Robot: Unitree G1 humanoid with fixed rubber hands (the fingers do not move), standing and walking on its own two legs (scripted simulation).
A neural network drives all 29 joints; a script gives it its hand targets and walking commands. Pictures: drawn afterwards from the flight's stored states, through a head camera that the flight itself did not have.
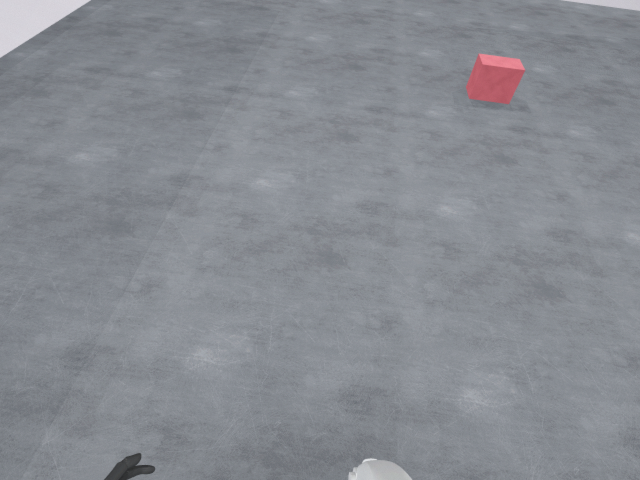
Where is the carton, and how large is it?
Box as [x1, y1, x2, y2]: [466, 54, 524, 103]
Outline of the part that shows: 478,54 466,86 469,98 508,103 524,71 519,59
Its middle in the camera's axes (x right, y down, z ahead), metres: +1.17 -1.09 +2.59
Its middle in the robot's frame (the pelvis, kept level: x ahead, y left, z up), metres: +2.55 -1.28 -0.66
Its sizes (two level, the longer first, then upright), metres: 0.271 0.165 0.233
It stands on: the floor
